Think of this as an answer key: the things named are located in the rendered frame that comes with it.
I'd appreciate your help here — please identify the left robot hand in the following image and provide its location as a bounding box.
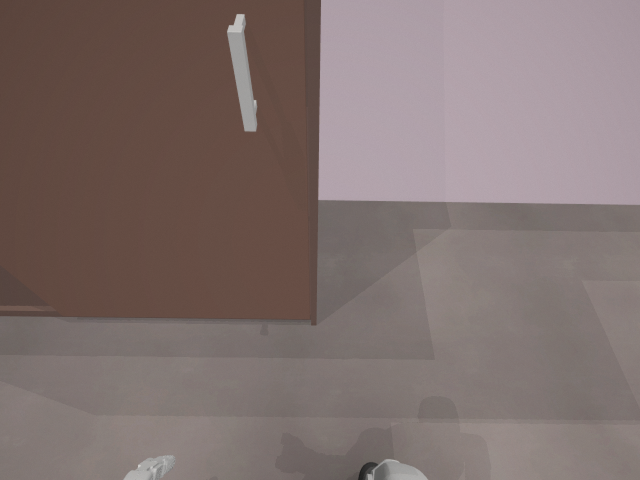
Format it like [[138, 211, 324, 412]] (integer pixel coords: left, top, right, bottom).
[[123, 455, 175, 480]]

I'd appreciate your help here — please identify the wardrobe door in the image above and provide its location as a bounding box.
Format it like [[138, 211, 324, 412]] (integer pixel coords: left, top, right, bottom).
[[0, 265, 50, 306], [0, 0, 310, 319]]

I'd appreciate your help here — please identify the handle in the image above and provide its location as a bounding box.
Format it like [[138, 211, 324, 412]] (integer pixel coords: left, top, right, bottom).
[[227, 14, 257, 132]]

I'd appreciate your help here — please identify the right robot shin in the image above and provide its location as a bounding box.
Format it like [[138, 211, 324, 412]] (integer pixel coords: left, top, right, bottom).
[[373, 459, 399, 470]]

